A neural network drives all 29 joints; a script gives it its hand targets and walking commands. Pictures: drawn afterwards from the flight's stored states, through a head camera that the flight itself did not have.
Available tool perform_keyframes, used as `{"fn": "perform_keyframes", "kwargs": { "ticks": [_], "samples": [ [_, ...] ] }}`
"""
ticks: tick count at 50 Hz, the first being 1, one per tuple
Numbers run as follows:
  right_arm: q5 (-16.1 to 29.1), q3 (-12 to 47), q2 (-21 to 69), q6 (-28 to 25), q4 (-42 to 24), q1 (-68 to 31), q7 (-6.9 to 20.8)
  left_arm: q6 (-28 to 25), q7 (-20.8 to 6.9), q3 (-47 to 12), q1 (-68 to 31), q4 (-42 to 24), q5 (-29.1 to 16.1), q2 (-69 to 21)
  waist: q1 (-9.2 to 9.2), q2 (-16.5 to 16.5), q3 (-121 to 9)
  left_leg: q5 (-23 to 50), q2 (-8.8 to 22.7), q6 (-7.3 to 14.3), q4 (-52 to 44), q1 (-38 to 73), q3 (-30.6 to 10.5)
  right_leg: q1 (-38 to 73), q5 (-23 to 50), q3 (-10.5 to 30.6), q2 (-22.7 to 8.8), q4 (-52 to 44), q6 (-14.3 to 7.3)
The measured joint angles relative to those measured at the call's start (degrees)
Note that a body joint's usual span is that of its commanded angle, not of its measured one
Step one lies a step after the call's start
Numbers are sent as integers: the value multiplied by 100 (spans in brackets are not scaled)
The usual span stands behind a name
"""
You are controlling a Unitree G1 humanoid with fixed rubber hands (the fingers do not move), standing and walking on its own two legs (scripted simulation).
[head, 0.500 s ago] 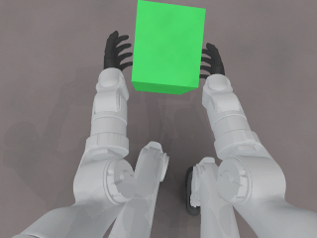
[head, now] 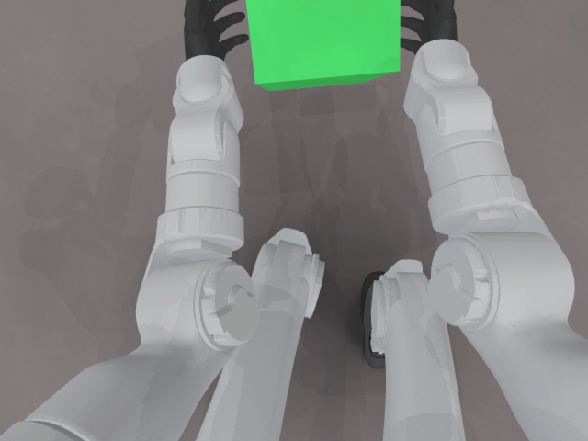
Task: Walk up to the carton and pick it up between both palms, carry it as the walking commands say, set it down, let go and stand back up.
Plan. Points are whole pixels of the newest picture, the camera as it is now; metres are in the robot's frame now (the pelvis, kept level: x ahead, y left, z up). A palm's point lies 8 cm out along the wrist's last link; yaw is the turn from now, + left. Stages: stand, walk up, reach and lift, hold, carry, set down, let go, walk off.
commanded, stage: set down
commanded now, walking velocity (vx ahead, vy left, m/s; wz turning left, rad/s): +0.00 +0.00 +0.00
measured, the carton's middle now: (315, 9) +0.60 +0.14 -0.20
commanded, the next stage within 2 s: none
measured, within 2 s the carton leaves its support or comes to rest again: rests again in 1.86 s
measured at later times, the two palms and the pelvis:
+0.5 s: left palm (219, 75) +0.49 +0.25 -0.21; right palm (400, 65) +0.56 +0.01 -0.22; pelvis +0.00 +0.00 -0.06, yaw +0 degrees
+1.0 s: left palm (236, 81) +0.50 +0.23 -0.24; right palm (409, 72) +0.56 -0.01 -0.25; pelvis +0.00 -0.01 -0.08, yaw -1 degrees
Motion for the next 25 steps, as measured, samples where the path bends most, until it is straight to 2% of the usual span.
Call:
{"fn": "perform_keyframes", "kwargs": {
  "ticks": [3,6,10,13,18,25],
  "samples": [
    [-389,-154,-55,19,523,-392,27,47,-161,322,-284,419,242,141,47,-50,24,-22,32,19,144,-163,101,-204,-19,82,38,206,38],
    [-615,-214,99,105,658,-393,37,211,-349,418,-261,526,270,328,-72,-189,31,-57,46,16,253,-318,138,-380,-54,102,59,347,35],
    [-297,28,154,166,140,-172,-89,327,-307,66,-171,116,-193,365,-208,-234,283,-75,-29,-27,417,-410,47,-419,-117,-11,6,482,-8],
    [102,150,-139,102,-56,-437,-109,190,-154,-162,-444,-23,-322,338,-113,-126,766,-53,-61,-44,570,-359,-21,-330,-115,-90,-2,590,4],
    [19,123,-433,148,561,-1090,88,253,-203,34,-842,371,110,448,18,-65,869,-29,-16,-9,792,-673,85,-682,-86,-11,59,859,75],
    [-100,267,-239,102,716,-1117,30,375,-316,102,-778,265,-282,679,-54,-160,971,-169,21,-4,1138,-888,162,-914,-231,19,110,1239,82]
  ]
}}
